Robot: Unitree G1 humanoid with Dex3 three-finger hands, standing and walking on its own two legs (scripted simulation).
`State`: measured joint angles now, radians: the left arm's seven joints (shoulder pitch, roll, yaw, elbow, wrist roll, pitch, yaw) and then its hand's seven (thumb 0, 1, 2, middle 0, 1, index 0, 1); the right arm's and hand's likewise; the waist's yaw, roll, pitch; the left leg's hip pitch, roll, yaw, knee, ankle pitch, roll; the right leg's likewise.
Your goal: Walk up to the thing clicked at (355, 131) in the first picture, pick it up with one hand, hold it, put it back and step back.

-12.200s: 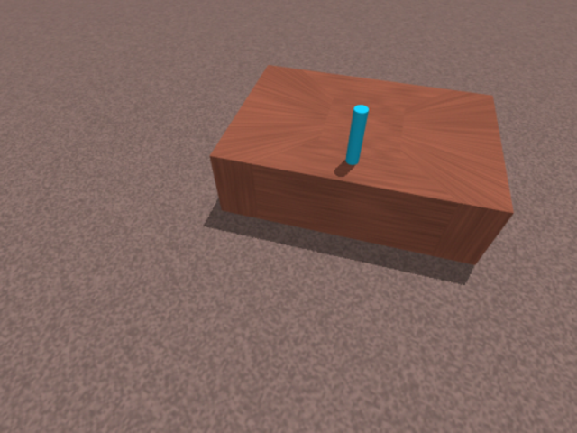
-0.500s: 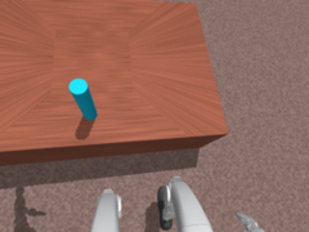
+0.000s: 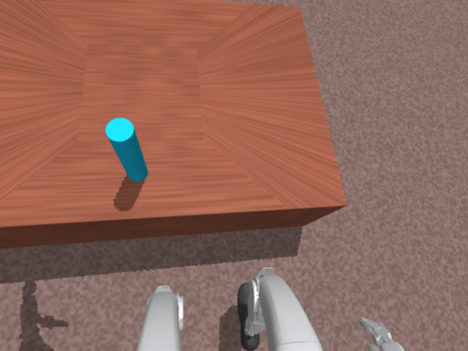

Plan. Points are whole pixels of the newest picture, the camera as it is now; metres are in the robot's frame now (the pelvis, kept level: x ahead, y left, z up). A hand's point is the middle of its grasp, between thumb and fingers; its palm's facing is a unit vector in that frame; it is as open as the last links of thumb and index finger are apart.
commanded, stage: go down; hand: left
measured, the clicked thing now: (130, 154) +0.51 +0.18 -0.21
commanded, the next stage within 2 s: none
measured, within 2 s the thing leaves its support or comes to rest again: neither
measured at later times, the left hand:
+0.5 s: hand out of the picture +0.44 +0.39 +0.06, palm faces +0.19 -0.98 -0.02, open 17.3 cm
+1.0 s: hand out of the picture +0.45 +0.39 +0.07, palm faces +0.20 -0.98 +0.00, open 17.4 cm
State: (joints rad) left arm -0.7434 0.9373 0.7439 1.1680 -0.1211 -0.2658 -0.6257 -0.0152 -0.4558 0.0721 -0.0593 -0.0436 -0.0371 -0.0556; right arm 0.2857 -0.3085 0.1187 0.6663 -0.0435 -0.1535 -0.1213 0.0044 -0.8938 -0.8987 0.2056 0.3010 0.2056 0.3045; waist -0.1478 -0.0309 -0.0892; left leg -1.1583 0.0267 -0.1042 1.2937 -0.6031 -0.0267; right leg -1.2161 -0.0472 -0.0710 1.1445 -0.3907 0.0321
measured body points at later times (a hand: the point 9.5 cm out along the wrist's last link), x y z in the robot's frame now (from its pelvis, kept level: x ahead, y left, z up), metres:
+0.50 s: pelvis +0.00 +0.00 +0.00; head +0.18 +0.05 +0.41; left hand +0.43 +0.44 +0.07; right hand +0.06 -0.27 -0.10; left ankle -0.01 +0.13 -0.62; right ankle +0.07 -0.15 -0.62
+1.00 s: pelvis -0.01 +0.00 -0.01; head +0.18 +0.05 +0.40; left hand +0.43 +0.45 +0.07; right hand +0.07 -0.27 -0.10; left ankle -0.01 +0.13 -0.62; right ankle +0.07 -0.15 -0.62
